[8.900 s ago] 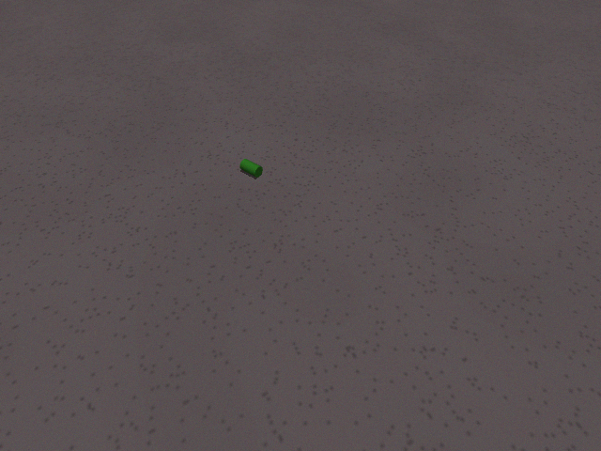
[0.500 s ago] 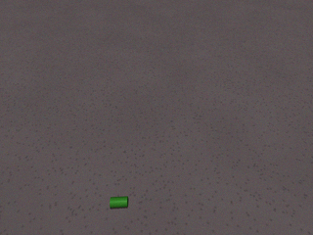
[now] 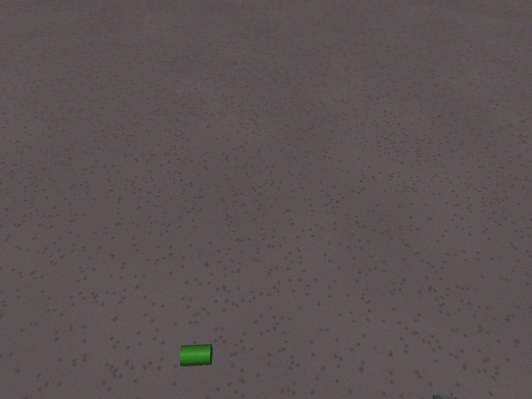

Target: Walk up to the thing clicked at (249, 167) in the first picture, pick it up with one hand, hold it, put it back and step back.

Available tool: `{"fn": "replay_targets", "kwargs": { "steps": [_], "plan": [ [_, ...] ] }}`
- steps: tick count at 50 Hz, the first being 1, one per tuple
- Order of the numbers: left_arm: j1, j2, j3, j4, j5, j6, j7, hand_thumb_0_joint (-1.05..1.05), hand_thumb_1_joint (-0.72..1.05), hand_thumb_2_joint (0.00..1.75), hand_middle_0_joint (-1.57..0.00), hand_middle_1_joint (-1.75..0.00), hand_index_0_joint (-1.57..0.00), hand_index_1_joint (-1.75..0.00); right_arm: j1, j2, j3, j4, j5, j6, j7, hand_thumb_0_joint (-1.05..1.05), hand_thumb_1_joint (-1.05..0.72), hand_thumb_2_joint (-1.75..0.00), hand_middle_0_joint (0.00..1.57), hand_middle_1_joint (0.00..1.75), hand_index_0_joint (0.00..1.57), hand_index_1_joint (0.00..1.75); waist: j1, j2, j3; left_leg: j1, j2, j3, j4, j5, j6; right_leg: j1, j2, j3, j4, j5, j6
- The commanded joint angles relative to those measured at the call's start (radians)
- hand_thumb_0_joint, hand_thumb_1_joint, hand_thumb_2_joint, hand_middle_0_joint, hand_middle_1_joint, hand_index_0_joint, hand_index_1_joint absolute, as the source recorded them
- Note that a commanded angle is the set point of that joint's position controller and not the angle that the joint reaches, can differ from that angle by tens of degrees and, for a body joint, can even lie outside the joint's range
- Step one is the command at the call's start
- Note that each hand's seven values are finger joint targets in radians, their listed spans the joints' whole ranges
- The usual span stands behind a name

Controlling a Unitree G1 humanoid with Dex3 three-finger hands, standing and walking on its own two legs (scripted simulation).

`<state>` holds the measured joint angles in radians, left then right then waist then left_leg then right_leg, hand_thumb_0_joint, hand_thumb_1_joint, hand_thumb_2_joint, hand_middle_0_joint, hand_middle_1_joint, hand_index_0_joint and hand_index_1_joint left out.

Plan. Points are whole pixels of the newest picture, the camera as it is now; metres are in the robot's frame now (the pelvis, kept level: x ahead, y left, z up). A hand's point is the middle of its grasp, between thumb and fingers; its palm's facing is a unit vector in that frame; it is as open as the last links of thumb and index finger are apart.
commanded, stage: walk up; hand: left
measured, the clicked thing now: (196, 354) +0.39 +0.25 -0.75
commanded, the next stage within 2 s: none
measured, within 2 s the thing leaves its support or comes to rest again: neither
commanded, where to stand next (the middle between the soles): +0.02 +0.00 m, yaw +2 degrees
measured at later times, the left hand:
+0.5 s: hand out of the picture +0.10 +0.24 -0.15, palm faces -0.02 -0.94 -0.35, open 7.4 cm
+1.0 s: hand out of the picture +0.08 +0.25 -0.15, palm faces -0.02 -0.94 -0.34, open 7.4 cm
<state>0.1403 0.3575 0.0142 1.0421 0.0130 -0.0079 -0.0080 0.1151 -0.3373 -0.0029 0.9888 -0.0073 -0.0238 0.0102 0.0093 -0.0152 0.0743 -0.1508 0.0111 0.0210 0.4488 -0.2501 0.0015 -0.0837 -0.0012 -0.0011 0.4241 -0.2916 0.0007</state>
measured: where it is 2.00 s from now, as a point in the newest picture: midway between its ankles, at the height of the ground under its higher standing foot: outside the picture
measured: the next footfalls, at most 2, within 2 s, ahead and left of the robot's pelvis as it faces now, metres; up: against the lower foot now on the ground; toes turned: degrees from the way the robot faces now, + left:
left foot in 1.82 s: -0.02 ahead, +0.14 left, +0.00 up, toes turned +4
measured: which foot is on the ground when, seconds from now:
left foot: down 0.00-1.00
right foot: down 0.00-1.00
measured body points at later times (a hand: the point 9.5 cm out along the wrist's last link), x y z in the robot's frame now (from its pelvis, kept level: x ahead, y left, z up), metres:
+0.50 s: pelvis +0.01 -0.01 +0.01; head +0.02 -0.01 +0.45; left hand +0.10 +0.29 -0.13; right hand +0.09 -0.32 -0.12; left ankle +0.00 +0.12 -0.74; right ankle -0.04 -0.12 -0.74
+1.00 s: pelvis +0.00 +0.00 +0.01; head +0.00 +0.00 +0.46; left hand +0.08 +0.30 -0.13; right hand +0.07 -0.30 -0.12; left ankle +0.00 +0.12 -0.74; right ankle -0.04 -0.12 -0.74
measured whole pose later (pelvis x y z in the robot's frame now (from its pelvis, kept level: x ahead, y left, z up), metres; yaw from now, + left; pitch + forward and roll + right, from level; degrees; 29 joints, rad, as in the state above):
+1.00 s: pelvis +0.00 +0.00 +0.01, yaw -1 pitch -3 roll +0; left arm 0.11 0.34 0.02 1.12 0.02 0.00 0.00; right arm 0.13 -0.34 -0.01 1.10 -0.01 -0.02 0.00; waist -0.01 0.00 0.05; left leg -0.09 0.01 0.04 0.34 -0.19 0.00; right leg -0.04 0.00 0.01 0.32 -0.23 0.00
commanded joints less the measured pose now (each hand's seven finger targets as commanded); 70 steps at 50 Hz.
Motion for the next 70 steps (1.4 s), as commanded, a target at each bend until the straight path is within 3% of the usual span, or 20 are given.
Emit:
{"fn": "replay_targets", "kwargs": {
  "steps": [1, 3, 5, 20, 42, 55, 56, 57, 58, 60, 61, 62, 63, 64, 65, 66, 67, 68, 69, 70],
  "plan": [
    [-0.03, 0.209, 0.047, -0.031, -0.008, -0.028, 0.013, 0.0, 0.9, 0.9, -0.2, -0.3, -0.2, -0.3, -0.039, -0.222, -0.054, -0.038, 0.002, -0.021, -0.019, 0.0, -0.9, -0.9, 0.2, 0.3, 0.2, 0.3, 0.0, -0.002, -0.105, 0.09, 0.108, -0.089, -0.066, 0.348, 0.045, 0.006, -0.104, 0.088, -0.095, 0.372, -0.032],
    [-0.045, 0.209, 0.05, -0.026, -0.01, -0.029, 0.016, 0.0, 0.9, 0.9, -0.2, -0.3, -0.2, -0.3, -0.035, -0.222, -0.052, -0.026, 0.002, -0.019, -0.02, 0.0, -0.9, -0.9, 0.2, 0.3, 0.2, 0.3, -0.005, -0.014, -0.126, 0.096, 0.112, -0.078, -0.066, 0.398, 0.039, 0.038, -0.111, 0.084, -0.094, 0.446, -0.03],
    [-0.048, 0.207, 0.051, -0.017, -0.01, -0.027, 0.019, 0.0, 0.9, 0.9, -0.2, -0.3, -0.2, -0.3, -0.049, -0.227, -0.057, -0.017, 0.0, -0.017, -0.022, 0.0, -0.9, -0.9, 0.2, 0.3, 0.2, 0.3, -0.005, -0.016, -0.129, 0.111, 0.113, -0.077, -0.068, 0.409, 0.04, 0.038, -0.111, 0.078, -0.095, 0.454, -0.03],
    [-0.076, 0.215, 0.057, -0.004, -0.005, -0.024, 0.024, 0.0, 0.9, 0.9, -0.2, -0.3, -0.2, -0.3, -0.061, -0.22, -0.051, 0.02, -0.004, -0.009, -0.021, 0.0, -0.9, -0.9, 0.2, 0.3, 0.2, 0.3, -0.01, 0.006, -0.139, 0.124, 0.116, -0.054, -0.092, 0.382, 0.035, 0.055, -0.116, 0.08, -0.123, 0.444, -0.032],
    [-0.08, 0.197, 0.049, 0.012, -0.001, -0.018, 0.015, 0.0, 0.9, 0.9, -0.2, -0.3, -0.2, -0.3, -0.042, -0.217, -0.053, 0.044, -0.006, -0.013, -0.023, 0.0, -0.9, -0.9, 0.2, 0.3, 0.2, 0.3, -0.014, 0.012, -0.086, 0.095, 0.11, -0.072, -0.145, 0.235, 0.039, 0.004, -0.098, 0.094, -0.156, 0.276, -0.031],
    [-0.07, 0.195, 0.045, 0.022, 0.0, -0.018, 0.012, 0.0, 0.9, 0.9, -0.2, -0.3, -0.2, -0.3, -0.032, -0.219, -0.056, 0.057, -0.009, -0.017, -0.022, 0.0, -0.9, -0.9, 0.2, 0.3, 0.2, 0.3, -0.014, 0.018, -0.084, 0.092, 0.111, -0.09, -0.164, 0.207, 0.04, -0.007, -0.095, 0.093, -0.161, 0.218, -0.029],
    [-0.087, 0.242, 0.08, 0.0, -0.008, 0.009, 0.018, 0.0, 0.9, 0.9, -0.2, -0.3, -0.2, -0.3, -0.051, -0.27, -0.073, 0.052, 0.0, -0.004, -0.034, 0.0, -0.9, -0.9, 0.2, 0.3, 0.2, 0.3, -0.012, -0.021, 0.038, 0.007, 0.133, -0.115, -0.082, 0.525, 0.05, -0.077, -0.101, 0.088, -0.064, 0.463, -0.029],
    [-0.068, 0.237, 0.082, -0.015, -0.017, 0.019, 0.023, 0.0, 0.9, 0.9, -0.2, -0.3, -0.2, -0.3, -0.03, -0.265, -0.073, 0.041, 0.012, -0.001, -0.04, 0.0, -0.9, -0.9, 0.2, 0.3, 0.2, 0.3, -0.012, -0.004, -0.01, 0.029, 0.141, -0.108, -0.051, 0.642, 0.056, -0.062, -0.094, 0.065, -0.023, 0.518, -0.03],
    [-0.05, 0.226, 0.08, -0.028, -0.018, 0.022, 0.024, 0.0, 0.9, 0.9, -0.2, -0.3, -0.2, -0.3, -0.023, -0.272, -0.078, 0.034, 0.015, 0.0, -0.04, 0.0, -0.9, -0.9, 0.2, 0.3, 0.2, 0.3, -0.011, 0.018, -0.08, 0.072, 0.152, -0.106, -0.031, 0.708, 0.073, -0.049, -0.086, 0.052, 0.012, 0.526, -0.031],
    [-0.061, 0.208, 0.08, -0.064, -0.016, 0.036, 0.021, 0.0, 0.9, 0.9, -0.2, -0.3, -0.2, -0.3, -0.002, -0.286, -0.092, 0.009, 0.016, 0.006, -0.043, 0.0, -0.9, -0.9, 0.2, 0.3, 0.2, 0.3, -0.027, 0.054, -0.192, 0.111, 0.2, -0.139, -0.016, 0.759, 0.123, -0.052, -0.054, 0.031, 0.13, 0.429, -0.035],
    [-0.066, 0.189, 0.079, -0.077, -0.016, 0.046, 0.019, 0.0, 0.9, 0.9, -0.2, -0.3, -0.2, -0.3, -0.012, -0.296, -0.098, -0.005, 0.013, 0.01, -0.044, 0.0, -0.9, -0.9, 0.2, 0.3, 0.2, 0.3, -0.028, 0.104, -0.197, 0.086, 0.242, -0.185, -0.044, 0.734, 0.158, -0.072, -0.028, 0.026, 0.204, 0.299, -0.03],
    [-0.052, 0.181, 0.08, -0.089, -0.013, 0.057, 0.017, 0.0, 0.9, 0.9, -0.2, -0.3, -0.2, -0.3, -0.026, -0.306, -0.105, -0.022, 0.008, 0.015, -0.047, 0.0, -0.9, -0.9, 0.2, 0.3, 0.2, 0.3, -0.024, 0.15, -0.204, 0.082, 0.296, -0.228, -0.069, 0.709, 0.205, -0.111, 0.001, 0.019, 0.3, 0.1, -0.031],
    [-0.025, 0.179, 0.086, -0.095, -0.009, 0.072, 0.016, 0.0, 0.9, 0.9, -0.2, -0.3, -0.2, -0.3, -0.041, -0.317, -0.113, -0.043, 0.001, 0.018, -0.05, 0.0, -0.9, -0.9, 0.2, 0.3, 0.2, 0.3, -0.017, 0.217, -0.198, 0.049, 0.354, -0.283, -0.094, 0.668, 0.259, -0.143, 0.015, 0.036, 0.431, -0.198, -0.033],
    [-0.019, 0.188, 0.091, -0.108, -0.006, 0.082, 0.015, 0.0, 0.9, 0.9, -0.2, -0.3, -0.2, -0.3, -0.039, -0.315, -0.12, -0.063, -0.014, 0.021, -0.054, 0.0, -0.9, -0.9, 0.2, 0.3, 0.2, 0.3, -0.021, 0.206, -0.177, -0.001, 0.381, -0.29, -0.1, 0.623, 0.284, -0.163, 0.002, 0.074, 0.543, -0.31, -0.035],
    [-0.011, 0.189, 0.099, -0.119, -0.006, 0.093, 0.011, 0.0, 0.9, 0.9, -0.2, -0.3, -0.2, -0.3, -0.055, -0.321, -0.125, -0.084, -0.017, 0.024, -0.059, 0.0, -0.9, -0.9, 0.2, 0.3, 0.2, 0.3, -0.012, 0.188, -0.154, -0.035, 0.389, -0.279, -0.076, 0.647, 0.291, -0.193, -0.001, 0.097, 0.613, -0.322, -0.04],
    [-0.001, 0.177, 0.098, -0.124, -0.008, 0.091, 0.011, 0.0, 0.9, 0.9, -0.2, -0.3, -0.2, -0.3, -0.059, -0.311, -0.123, -0.088, -0.024, 0.024, -0.062, 0.0, -0.9, -0.9, 0.2, 0.3, 0.2, 0.3, -0.004, 0.145, -0.154, -0.037, 0.36, -0.242, -0.042, 0.6, 0.276, -0.2, -0.011, 0.112, 0.578, -0.315, -0.044],
    [0.029, 0.167, 0.092, -0.119, -0.014, 0.078, 0.009, 0.0, 0.9, 0.9, -0.2, -0.3, -0.2, -0.3, -0.08, -0.301, -0.117, -0.096, -0.028, 0.021, -0.059, 0.0, -0.9, -0.9, 0.2, 0.3, 0.2, 0.3, 0.017, 0.156, -0.163, -0.042, 0.32, -0.209, -0.023, 0.482, 0.239, -0.18, -0.027, 0.105, 0.471, -0.285, -0.05],
    [0.063, 0.16, 0.088, -0.1, -0.013, 0.058, 0.007, 0.0, 0.9, 0.9, -0.2, -0.3, -0.2, -0.3, -0.102, -0.272, -0.105, -0.095, -0.029, 0.024, -0.051, 0.0, -0.9, -0.9, 0.2, 0.3, 0.2, 0.3, 0.036, 0.146, -0.165, -0.059, 0.257, -0.169, 0.007, 0.342, 0.193, -0.13, -0.033, 0.055, 0.283, -0.21, -0.046],
    [0.108, 0.154, 0.086, -0.068, -0.009, 0.031, 0.009, 0.0, 0.9, 0.9, -0.2, -0.3, -0.2, -0.3, -0.128, -0.249, -0.095, -0.1, -0.028, 0.036, -0.036, 0.0, -0.9, -0.9, 0.2, 0.3, 0.2, 0.3, 0.048, 0.138, -0.168, -0.057, 0.177, -0.108, 0.076, 0.214, 0.149, -0.061, -0.017, -0.005, 0.055, -0.074, -0.027],
    [0.139, 0.176, 0.096, -0.05, -0.003, 0.006, 0.022, 0.0, 0.9, 0.9, -0.2, -0.3, -0.2, -0.3, -0.132, -0.233, -0.092, -0.111, -0.03, 0.058, -0.021, 0.0, -0.9, -0.9, 0.2, 0.3, 0.2, 0.3, 0.059, 0.105, -0.117, -0.103, 0.107, -0.068, 0.181, 0.117, 0.113, -0.025, -0.012, 0.023, -0.099, 0.051, 0.01]
  ]
}}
